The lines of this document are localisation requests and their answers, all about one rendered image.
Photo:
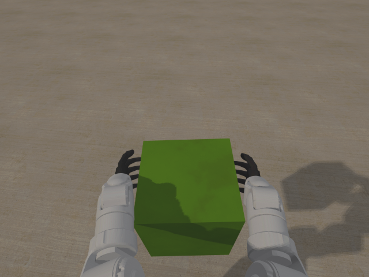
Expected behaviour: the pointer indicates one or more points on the robot left upper arm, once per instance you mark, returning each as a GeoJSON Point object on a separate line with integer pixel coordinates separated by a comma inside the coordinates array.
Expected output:
{"type": "Point", "coordinates": [122, 266]}

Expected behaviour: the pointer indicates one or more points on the carton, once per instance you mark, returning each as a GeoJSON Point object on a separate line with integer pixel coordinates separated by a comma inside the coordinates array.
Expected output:
{"type": "Point", "coordinates": [188, 200]}

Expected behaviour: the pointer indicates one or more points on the right robot forearm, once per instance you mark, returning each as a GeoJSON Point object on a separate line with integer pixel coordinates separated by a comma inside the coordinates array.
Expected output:
{"type": "Point", "coordinates": [268, 233]}

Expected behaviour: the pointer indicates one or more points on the robot right hand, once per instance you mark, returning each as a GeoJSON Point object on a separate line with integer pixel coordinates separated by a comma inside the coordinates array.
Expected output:
{"type": "Point", "coordinates": [250, 166]}

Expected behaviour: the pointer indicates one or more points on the left robot forearm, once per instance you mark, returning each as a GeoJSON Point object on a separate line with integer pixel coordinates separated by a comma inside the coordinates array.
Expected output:
{"type": "Point", "coordinates": [114, 231]}

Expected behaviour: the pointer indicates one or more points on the robot right upper arm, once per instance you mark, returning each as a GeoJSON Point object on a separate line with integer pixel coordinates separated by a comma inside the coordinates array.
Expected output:
{"type": "Point", "coordinates": [266, 268]}

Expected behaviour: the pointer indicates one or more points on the robot left hand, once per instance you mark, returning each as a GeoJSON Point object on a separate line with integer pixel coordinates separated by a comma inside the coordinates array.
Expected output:
{"type": "Point", "coordinates": [123, 165]}

